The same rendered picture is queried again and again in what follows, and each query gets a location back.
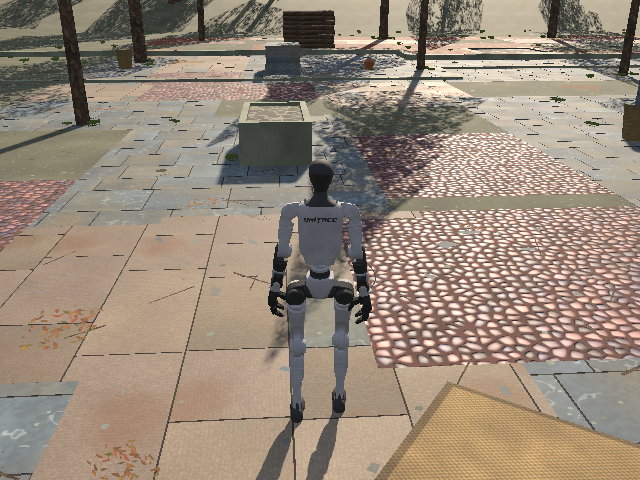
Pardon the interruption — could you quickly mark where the robot left forearm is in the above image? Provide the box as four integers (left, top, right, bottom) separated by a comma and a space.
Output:
269, 243, 288, 292

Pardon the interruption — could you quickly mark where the right robot upper arm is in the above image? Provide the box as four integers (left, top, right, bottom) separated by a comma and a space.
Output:
341, 202, 363, 260

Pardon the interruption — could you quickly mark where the robot right forearm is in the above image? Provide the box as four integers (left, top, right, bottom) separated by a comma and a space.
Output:
352, 245, 370, 297

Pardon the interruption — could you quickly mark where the right robot shin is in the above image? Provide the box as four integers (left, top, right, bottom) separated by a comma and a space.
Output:
334, 333, 349, 399

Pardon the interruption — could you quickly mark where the robot left hand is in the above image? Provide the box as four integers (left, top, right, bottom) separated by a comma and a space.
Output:
268, 290, 291, 317

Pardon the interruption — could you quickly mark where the robot right hand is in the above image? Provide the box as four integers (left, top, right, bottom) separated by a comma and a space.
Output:
348, 294, 372, 324

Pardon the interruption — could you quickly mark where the robot right thigh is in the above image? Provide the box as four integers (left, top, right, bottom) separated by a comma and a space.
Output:
332, 279, 354, 350

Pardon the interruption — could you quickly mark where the left robot upper arm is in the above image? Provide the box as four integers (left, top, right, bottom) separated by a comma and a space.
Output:
277, 202, 300, 258

